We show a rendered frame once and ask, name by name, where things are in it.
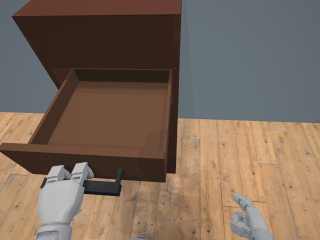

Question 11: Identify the robot right hand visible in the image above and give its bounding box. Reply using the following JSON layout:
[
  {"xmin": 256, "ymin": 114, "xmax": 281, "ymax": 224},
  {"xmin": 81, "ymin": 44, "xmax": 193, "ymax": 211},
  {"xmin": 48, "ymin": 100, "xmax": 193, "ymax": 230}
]
[{"xmin": 230, "ymin": 194, "xmax": 269, "ymax": 240}]

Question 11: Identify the handle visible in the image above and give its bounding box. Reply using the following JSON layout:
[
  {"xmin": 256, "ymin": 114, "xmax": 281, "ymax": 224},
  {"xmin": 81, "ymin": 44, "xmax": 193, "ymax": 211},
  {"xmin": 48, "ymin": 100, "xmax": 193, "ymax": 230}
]
[{"xmin": 40, "ymin": 165, "xmax": 123, "ymax": 197}]

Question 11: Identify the robot left hand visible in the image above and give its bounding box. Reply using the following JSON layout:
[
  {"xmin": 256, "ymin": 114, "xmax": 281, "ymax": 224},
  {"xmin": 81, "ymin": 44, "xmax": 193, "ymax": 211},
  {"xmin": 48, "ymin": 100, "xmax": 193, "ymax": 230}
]
[{"xmin": 37, "ymin": 162, "xmax": 94, "ymax": 226}]

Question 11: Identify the right robot forearm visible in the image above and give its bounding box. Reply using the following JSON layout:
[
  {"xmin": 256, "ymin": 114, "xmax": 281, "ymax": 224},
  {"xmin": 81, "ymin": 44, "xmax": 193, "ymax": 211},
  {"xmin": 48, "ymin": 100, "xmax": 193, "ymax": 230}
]
[{"xmin": 250, "ymin": 230, "xmax": 276, "ymax": 240}]

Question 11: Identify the drawer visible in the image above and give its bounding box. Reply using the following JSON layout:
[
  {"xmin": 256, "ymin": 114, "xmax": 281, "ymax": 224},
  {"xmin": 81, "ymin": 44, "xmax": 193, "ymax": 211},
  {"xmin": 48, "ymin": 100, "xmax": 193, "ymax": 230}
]
[{"xmin": 0, "ymin": 68, "xmax": 173, "ymax": 183}]

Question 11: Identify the cabinet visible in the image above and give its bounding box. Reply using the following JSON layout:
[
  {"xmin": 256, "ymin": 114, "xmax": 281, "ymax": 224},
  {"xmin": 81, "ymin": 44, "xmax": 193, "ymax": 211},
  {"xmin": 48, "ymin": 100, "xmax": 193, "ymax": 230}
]
[{"xmin": 12, "ymin": 0, "xmax": 182, "ymax": 174}]

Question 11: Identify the left robot forearm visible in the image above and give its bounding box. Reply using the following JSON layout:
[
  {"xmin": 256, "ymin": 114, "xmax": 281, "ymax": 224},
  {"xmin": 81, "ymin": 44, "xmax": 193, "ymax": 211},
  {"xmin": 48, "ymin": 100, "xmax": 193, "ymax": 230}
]
[{"xmin": 35, "ymin": 223, "xmax": 73, "ymax": 240}]

